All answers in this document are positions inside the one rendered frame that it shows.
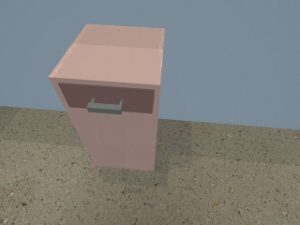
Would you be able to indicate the handle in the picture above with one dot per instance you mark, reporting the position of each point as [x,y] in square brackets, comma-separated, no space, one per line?
[93,107]

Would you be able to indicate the drawer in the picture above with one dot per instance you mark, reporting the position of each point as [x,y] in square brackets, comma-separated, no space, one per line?
[135,100]

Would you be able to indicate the cabinet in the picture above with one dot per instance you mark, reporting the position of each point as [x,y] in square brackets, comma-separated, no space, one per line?
[117,56]

